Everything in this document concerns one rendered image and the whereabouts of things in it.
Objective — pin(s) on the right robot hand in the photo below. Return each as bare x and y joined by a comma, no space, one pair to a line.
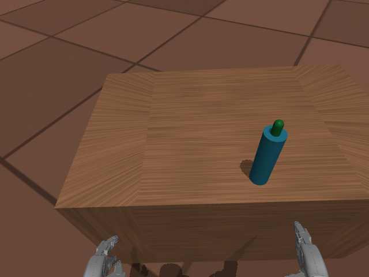
309,256

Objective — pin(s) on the left robot hand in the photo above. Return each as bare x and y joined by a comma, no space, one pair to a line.
99,266

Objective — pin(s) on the bottle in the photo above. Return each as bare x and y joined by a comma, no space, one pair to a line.
270,146

